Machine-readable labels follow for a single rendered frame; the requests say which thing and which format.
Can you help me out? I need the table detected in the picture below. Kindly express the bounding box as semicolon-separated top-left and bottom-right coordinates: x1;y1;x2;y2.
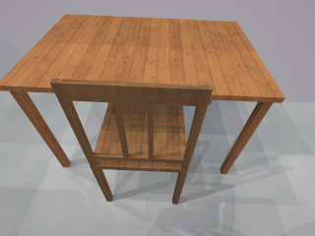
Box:
0;14;285;174

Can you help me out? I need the chair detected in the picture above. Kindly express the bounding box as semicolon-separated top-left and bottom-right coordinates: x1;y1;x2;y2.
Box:
50;79;213;205

